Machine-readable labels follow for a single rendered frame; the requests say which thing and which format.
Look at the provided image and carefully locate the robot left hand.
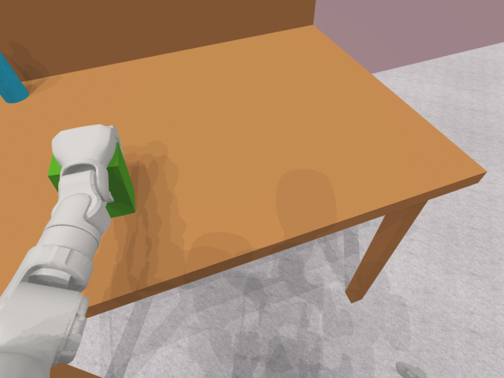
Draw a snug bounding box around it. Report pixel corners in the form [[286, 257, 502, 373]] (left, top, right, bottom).
[[52, 124, 123, 204]]

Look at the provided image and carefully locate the sponge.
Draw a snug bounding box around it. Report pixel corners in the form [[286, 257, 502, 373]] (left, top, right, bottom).
[[48, 143, 135, 218]]

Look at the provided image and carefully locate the robot right hand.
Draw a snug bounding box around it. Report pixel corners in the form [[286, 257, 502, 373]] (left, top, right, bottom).
[[396, 361, 428, 378]]

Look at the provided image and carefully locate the left robot upper arm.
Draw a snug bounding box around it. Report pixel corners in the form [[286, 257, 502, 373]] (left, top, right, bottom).
[[0, 282, 89, 378]]

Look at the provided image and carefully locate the robot left forearm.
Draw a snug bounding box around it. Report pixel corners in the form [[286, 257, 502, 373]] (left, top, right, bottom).
[[0, 159, 111, 316]]

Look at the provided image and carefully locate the table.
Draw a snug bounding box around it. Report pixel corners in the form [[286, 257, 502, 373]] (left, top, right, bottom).
[[0, 0, 487, 378]]

